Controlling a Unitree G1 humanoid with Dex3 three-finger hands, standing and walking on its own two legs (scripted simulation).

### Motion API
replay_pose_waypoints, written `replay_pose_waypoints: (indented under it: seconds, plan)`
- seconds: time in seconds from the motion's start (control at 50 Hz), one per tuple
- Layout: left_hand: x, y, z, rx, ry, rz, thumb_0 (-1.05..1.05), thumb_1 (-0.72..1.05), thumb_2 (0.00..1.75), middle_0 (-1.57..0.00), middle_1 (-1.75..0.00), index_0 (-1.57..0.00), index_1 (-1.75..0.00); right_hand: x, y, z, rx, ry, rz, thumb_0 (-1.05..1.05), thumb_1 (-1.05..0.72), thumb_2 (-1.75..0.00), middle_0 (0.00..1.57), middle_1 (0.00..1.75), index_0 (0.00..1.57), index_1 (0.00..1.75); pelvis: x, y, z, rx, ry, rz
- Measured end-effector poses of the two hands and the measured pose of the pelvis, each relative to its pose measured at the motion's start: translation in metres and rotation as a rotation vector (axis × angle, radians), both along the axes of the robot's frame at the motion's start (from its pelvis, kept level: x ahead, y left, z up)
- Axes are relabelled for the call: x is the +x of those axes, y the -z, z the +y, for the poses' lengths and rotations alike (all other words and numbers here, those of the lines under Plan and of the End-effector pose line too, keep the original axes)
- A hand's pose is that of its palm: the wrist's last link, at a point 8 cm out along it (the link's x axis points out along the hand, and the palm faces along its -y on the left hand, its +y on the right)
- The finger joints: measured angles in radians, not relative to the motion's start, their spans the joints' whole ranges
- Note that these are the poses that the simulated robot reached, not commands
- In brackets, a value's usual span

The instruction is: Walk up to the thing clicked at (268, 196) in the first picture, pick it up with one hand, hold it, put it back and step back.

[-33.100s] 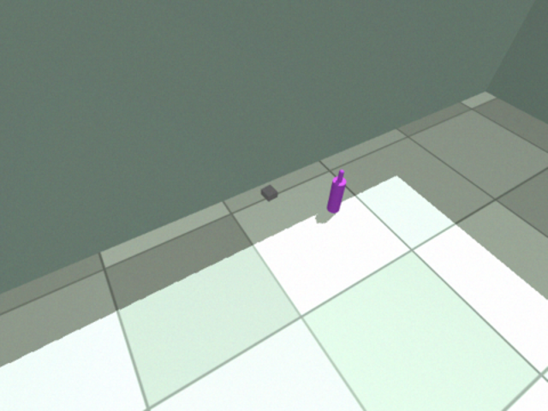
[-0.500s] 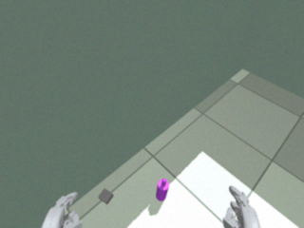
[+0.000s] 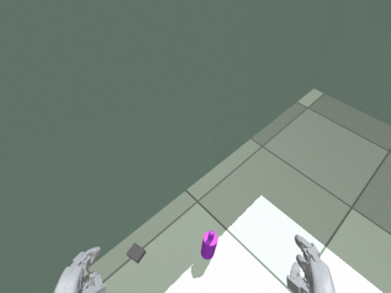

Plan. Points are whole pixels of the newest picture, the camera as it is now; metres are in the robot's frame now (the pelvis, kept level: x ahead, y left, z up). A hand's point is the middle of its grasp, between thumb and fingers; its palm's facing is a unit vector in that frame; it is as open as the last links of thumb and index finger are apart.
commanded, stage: home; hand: left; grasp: from above
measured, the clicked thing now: (136, 252) +0.42 +0.26 -0.70
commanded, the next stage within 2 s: stand in 0.76 s
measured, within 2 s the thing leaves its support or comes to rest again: neither
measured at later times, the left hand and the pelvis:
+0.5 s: hand (102, 290) +0.16 +0.18 -0.05, palm faces +0.05 -0.98 -0.20, open 7.4 cm; pelvis +0.00 +0.00 +0.00, yaw +0 degrees
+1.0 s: hand out of the picture +0.15 +0.21 -0.09, palm faces +0.01 -0.95 -0.32, open 7.4 cm; pelvis -0.02 +0.00 +0.01, yaw +0 degrees
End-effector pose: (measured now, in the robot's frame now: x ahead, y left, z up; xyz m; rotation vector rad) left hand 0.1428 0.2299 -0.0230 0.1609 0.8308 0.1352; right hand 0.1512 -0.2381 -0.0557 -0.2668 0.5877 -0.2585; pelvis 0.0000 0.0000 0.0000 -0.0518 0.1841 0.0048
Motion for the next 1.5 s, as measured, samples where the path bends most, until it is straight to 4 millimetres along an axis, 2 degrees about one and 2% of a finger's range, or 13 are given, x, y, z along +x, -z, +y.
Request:
replay_pose_waypoints:
  seconds: [0.4, 0.86, 0.94, 1.02, 1.18, 1.34, 1.5]
  plan:
    - [0.001, 0.0, 0.002, 0.004, 0.002, -0.003, 0.01, 0.91, 0.9, -0.2, -0.3, -0.2, -0.29, -0.001, 0.001, 0.0, 0.001, 0.008, 0.008, 0.02, -0.9, -0.9, 0.2, 0.3, 0.21, 0.3, 0.002, 0.0, 0.001, -0.002, 0.001, 0.002]
    - [-0.006, 0.0, 0.0, 0.003, 0.004, -0.004, 0.01, 0.91, 0.9, -0.2, -0.3, -0.2, -0.29, -0.009, 0.001, -0.002, 0.003, 0.012, 0.002, 0.02, -0.9, -0.9, 0.2, 0.3, 0.21, 0.3, -0.006, 0.002, 0.0, -0.001, 0.002, -0.003]
    - [-0.001, 0.018, 0.012, 0.092, 0.045, -0.037, 0.01, 0.9, 0.9, -0.2, -0.3, -0.21, -0.29, -0.015, 0.017, -0.007, -0.048, -0.127, 0.218, 0.01, -0.9, -0.9, 0.2, 0.3, 0.21, 0.3, -0.013, -0.007, -0.001, 0.025, 0.0, -0.087]
    - [-0.017, 0.035, 0.031, 0.13, 0.031, 0.049, 0.01, 0.9, 0.9, -0.2, -0.3, -0.21, -0.29, -0.03, 0.022, -0.021, -0.023, -0.126, 0.367, 0.02, -0.9, -0.9, 0.2, 0.3, 0.21, 0.3, -0.016, -0.016, -0.001, 0.046, 0.0, -0.132]
    - [-0.071, 0.053, 0.057, 0.138, -0.045, 0.259, 0.01, 0.91, 0.9, -0.2, -0.3, -0.21, -0.3, -0.064, 0.015, -0.038, -0.009, -0.028, 0.503, 0.01, -0.9, -0.9, 0.2, 0.3, 0.21, 0.3, -0.012, -0.034, 0.004, 0.045, 0.0, -0.183]
    - [-0.114, 0.054, 0.059, 0.109, -0.088, 0.395, 0.01, 0.91, 0.9, -0.2, -0.3, -0.21, -0.3, -0.087, 0.011, -0.031, 0.021, 0.01, 0.591, 0.01, -0.9, -0.9, 0.2, 0.3, 0.21, 0.3, -0.011, -0.05, 0.008, 0.042, -0.004, -0.223]
    - [-0.132, 0.047, 0.057, 0.104, -0.102, 0.45, 0.01, 0.91, 0.9, -0.2, -0.3, -0.21, -0.3, -0.097, 0.009, -0.025, 0.057, 0.019, 0.621, 0.01, -0.9, -0.9, 0.2, 0.3, 0.21, 0.3, -0.015, -0.059, 0.006, 0.049, -0.007, -0.248]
